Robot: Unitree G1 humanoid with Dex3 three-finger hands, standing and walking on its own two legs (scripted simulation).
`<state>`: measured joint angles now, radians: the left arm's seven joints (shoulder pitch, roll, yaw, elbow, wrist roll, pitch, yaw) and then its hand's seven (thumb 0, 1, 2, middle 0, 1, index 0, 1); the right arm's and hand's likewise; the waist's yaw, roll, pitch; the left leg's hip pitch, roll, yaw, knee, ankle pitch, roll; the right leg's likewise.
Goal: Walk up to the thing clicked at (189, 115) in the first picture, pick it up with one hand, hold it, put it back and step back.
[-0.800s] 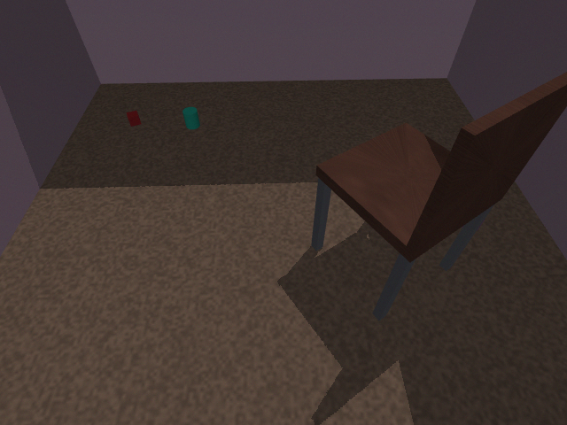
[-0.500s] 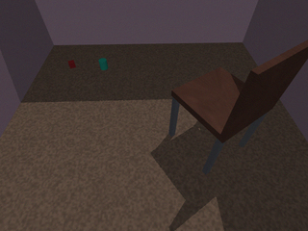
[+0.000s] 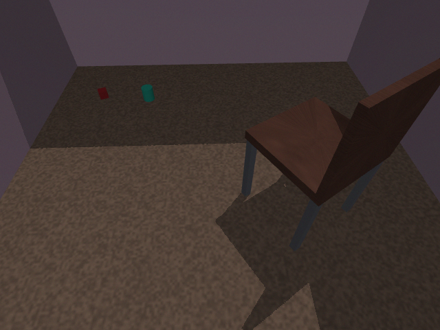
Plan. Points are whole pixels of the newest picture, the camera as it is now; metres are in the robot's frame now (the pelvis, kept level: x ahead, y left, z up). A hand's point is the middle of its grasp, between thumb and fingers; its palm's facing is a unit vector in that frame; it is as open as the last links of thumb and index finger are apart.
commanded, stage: stand
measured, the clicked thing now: (148, 93) +1.81 +0.54 -0.73
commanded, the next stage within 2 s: walk up in 0.32 s
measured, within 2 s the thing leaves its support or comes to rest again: neither
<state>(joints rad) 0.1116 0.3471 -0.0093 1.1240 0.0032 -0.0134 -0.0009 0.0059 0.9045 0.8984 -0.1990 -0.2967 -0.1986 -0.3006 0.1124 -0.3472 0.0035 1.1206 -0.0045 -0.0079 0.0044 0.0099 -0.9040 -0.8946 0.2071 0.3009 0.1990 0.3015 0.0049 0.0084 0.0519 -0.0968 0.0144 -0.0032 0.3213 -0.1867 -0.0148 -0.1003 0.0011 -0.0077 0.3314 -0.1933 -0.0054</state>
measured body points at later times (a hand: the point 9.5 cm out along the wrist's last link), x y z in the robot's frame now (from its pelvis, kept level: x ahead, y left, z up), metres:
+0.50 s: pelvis -0.02 -0.03 -0.01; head +0.03 -0.02 +0.43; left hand +0.07 +0.31 -0.12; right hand +0.07 -0.33 -0.14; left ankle -0.01 +0.13 -0.75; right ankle -0.02 -0.12 -0.75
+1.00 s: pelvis -0.02 -0.03 -0.03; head -0.01 +0.01 +0.42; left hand -0.12 +0.28 -0.16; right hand +0.23 -0.25 -0.11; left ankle -0.07 +0.08 -0.75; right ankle +0.02 -0.15 -0.70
